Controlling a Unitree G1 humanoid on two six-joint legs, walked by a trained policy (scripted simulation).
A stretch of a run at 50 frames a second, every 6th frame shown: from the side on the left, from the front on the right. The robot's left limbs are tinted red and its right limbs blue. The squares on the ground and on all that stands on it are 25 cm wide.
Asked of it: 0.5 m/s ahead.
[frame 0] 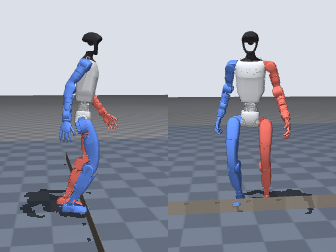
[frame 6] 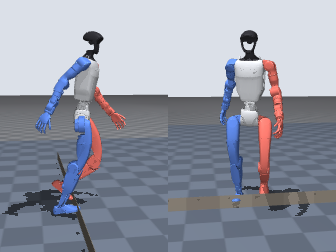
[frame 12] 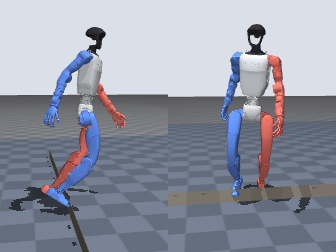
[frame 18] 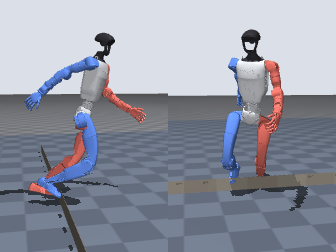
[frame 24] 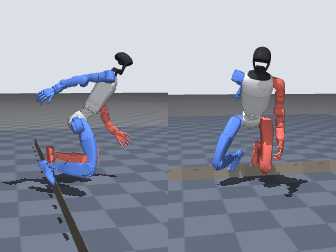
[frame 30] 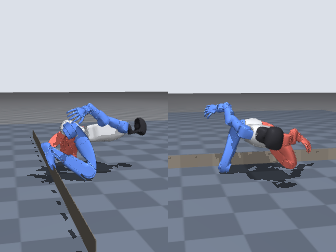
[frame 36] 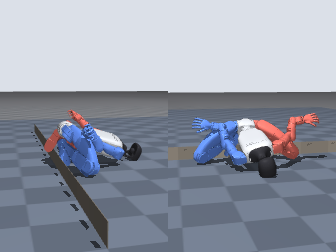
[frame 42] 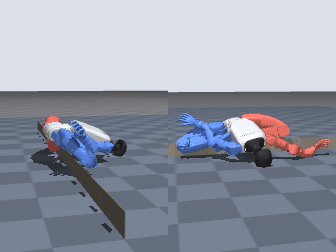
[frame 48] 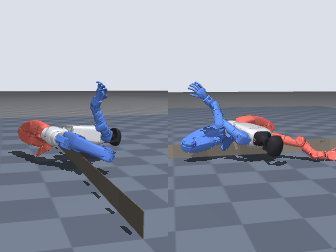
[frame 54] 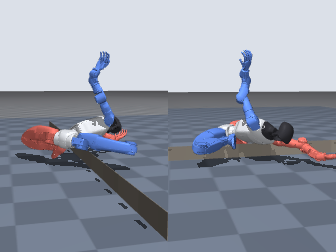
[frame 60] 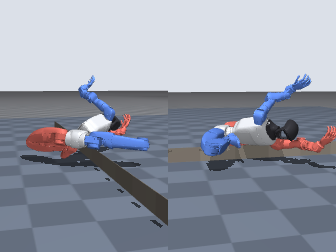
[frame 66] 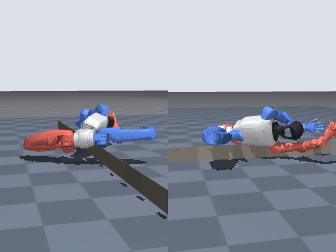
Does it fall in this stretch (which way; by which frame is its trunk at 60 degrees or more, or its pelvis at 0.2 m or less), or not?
yes: goes over forward; its trunk at 60 degrees or more by frame 30
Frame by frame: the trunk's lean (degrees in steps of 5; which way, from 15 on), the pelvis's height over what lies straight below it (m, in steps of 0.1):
0: 5, 0.8
6: 10, 0.8
12: 10, 0.8
18: 15 forward, 0.7
24: 35 forward, 0.5
30: 85 forward, 0.3
36: 110 forward, 0.2
42: 115 forward, 0.2
48: 100 forward and to its left, 0.2
54: 85 forward and to its left, 0.2
60: 85 forward and to its left, 0.2
66: 85 to its left, 0.2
